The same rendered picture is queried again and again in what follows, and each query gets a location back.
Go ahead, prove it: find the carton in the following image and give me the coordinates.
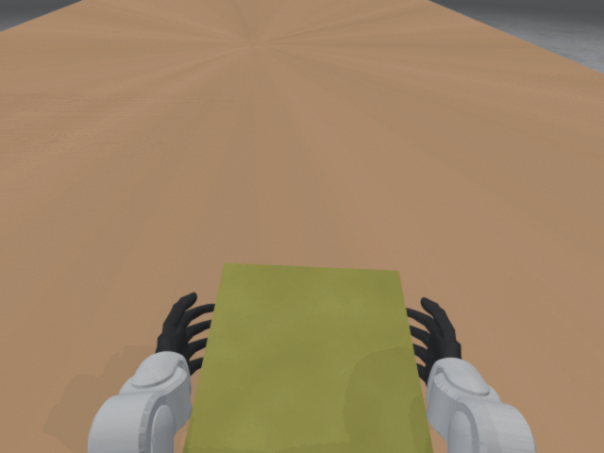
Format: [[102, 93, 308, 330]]
[[183, 263, 433, 453]]

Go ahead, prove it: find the right robot hand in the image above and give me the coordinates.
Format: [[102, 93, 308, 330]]
[[406, 297, 462, 386]]

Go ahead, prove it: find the left robot hand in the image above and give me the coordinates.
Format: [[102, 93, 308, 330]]
[[155, 293, 215, 376]]

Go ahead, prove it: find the robot right forearm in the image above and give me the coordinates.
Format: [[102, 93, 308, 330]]
[[427, 358, 537, 453]]

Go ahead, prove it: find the robot left forearm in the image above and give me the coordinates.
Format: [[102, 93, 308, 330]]
[[88, 351, 192, 453]]

